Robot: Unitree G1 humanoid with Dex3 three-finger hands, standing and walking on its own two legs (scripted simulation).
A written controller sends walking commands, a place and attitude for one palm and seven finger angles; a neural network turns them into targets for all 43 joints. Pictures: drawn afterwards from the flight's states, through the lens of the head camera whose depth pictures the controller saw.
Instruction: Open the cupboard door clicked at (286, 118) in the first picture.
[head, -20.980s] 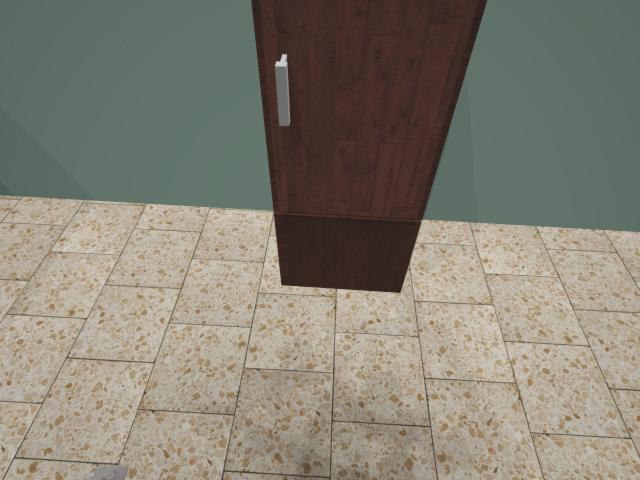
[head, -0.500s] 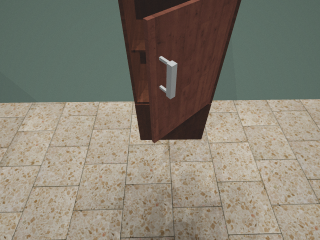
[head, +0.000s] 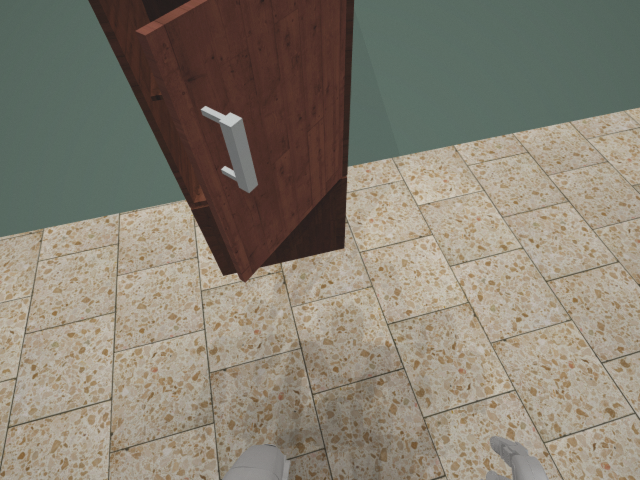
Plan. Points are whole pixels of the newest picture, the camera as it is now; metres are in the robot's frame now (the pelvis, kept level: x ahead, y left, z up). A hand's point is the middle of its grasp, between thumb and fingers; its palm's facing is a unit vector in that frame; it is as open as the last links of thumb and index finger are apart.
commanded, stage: walk to a spot facing it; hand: left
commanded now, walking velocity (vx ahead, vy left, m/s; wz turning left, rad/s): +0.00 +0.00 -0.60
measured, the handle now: (229, 150) +0.55 +0.20 +0.05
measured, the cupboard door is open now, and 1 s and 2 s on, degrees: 40 40 40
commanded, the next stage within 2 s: none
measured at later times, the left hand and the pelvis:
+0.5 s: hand (189, 432) +0.18 +0.23 -0.17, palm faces -0.31 -0.92 -0.23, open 7.4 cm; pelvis +0.02 +0.05 +0.00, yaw -19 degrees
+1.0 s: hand (245, 403) +0.23 +0.15 -0.18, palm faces -0.59 -0.79 -0.17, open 7.4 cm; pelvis +0.04 +0.06 -0.01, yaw -38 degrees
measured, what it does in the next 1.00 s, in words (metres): steps on the spot, turning right: left foot, then right foot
